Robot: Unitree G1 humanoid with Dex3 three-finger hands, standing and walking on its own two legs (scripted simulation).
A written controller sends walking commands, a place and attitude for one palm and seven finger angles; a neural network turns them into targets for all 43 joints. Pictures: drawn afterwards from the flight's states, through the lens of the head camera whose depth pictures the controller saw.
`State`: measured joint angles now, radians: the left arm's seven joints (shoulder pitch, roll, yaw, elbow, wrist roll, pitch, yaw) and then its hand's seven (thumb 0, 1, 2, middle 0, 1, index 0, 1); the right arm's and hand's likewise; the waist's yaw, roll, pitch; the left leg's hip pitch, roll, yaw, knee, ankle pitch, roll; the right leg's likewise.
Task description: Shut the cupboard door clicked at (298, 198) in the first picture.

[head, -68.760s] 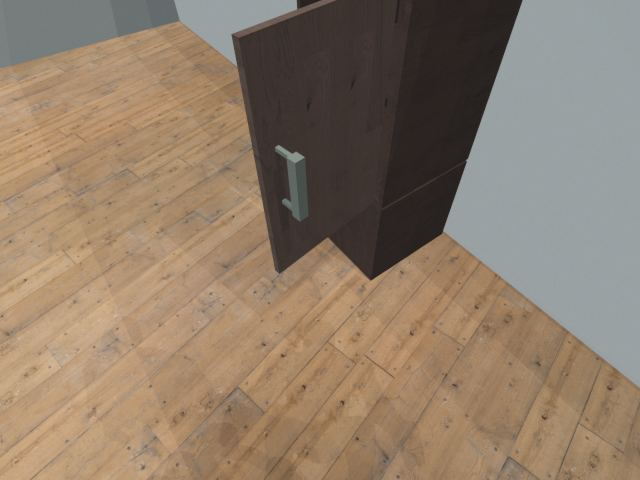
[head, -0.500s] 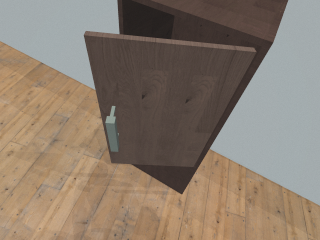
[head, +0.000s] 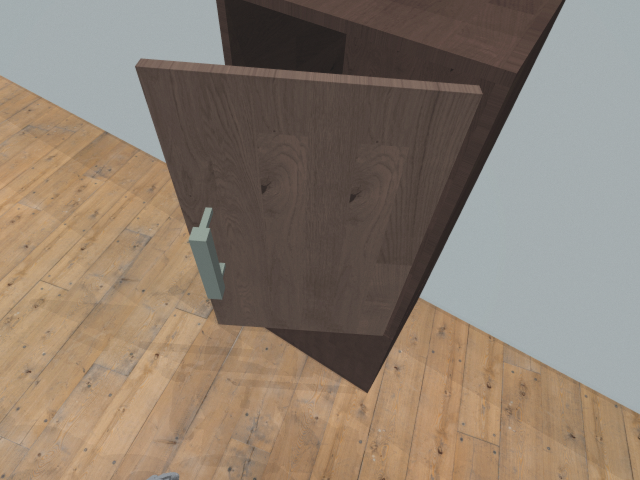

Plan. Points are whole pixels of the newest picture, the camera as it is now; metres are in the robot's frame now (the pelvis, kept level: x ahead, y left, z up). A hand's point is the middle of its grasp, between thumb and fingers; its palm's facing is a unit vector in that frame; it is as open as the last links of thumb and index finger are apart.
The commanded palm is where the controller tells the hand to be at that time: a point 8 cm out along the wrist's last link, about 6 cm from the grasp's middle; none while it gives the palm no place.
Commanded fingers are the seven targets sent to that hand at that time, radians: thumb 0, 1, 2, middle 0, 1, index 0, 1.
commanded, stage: come to a stop and stand still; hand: left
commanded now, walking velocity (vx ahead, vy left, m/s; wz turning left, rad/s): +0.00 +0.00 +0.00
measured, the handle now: (212, 255) +0.43 +0.20 -0.03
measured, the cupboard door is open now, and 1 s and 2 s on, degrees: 29 29 29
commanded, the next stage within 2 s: look again from close up in 1.14 s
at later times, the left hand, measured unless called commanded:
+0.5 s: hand out of the picture -0.04 +0.16 -0.16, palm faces +0.01 -0.98 -0.18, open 7.4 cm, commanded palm none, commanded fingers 0.00 0.90 0.90 -0.20 -0.30 -0.20 -0.30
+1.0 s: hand out of the picture -0.06 +0.12 -0.16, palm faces +0.04 -0.99 -0.14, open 7.4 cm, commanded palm none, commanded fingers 0.00 0.90 0.90 -0.20 -0.30 -0.20 -0.30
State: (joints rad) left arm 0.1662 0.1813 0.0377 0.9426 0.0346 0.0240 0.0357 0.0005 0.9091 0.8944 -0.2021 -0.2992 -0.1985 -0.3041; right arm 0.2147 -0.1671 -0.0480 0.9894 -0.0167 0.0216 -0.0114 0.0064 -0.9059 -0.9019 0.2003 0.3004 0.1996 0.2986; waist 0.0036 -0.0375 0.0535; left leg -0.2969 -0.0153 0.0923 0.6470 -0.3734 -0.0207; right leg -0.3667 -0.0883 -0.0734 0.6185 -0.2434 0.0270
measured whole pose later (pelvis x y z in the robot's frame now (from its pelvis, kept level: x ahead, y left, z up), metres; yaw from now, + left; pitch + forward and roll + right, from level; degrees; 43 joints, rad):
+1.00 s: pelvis -0.03 -0.03 +0.02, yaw +0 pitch -1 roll +1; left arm 0.34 0.10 -0.01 1.14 0.01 -0.01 0.04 0.00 0.91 0.89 -0.20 -0.30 -0.19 -0.30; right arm 0.31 -0.08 0.00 1.17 -0.02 -0.01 -0.04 0.01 -0.91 -0.90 0.20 0.30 0.20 0.30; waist 0.00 -0.02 0.02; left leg -0.21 0.00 0.09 0.40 -0.17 0.02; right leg -0.11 0.03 -0.05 0.42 -0.29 -0.05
